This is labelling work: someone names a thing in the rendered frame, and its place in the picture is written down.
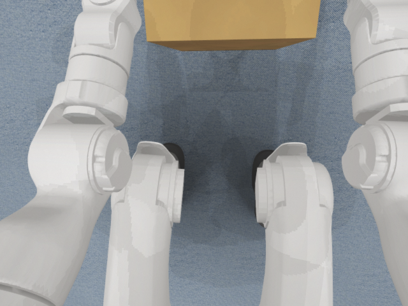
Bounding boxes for right robot forearm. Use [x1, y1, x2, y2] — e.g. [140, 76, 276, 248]
[343, 0, 408, 125]

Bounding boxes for robot right upper arm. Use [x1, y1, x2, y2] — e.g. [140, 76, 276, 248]
[342, 120, 408, 306]

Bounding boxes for robot left upper arm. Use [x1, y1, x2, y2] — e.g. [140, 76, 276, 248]
[0, 123, 133, 306]

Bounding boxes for carton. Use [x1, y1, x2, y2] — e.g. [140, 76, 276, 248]
[143, 0, 321, 51]

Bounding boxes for robot left foot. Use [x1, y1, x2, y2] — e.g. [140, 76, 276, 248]
[163, 143, 185, 169]

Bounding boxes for robot foot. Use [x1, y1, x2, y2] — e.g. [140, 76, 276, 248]
[252, 150, 274, 227]
[163, 143, 185, 169]

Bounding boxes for robot right foot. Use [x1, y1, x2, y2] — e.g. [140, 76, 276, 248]
[252, 150, 274, 227]

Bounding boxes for left robot forearm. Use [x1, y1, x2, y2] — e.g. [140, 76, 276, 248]
[28, 0, 142, 172]

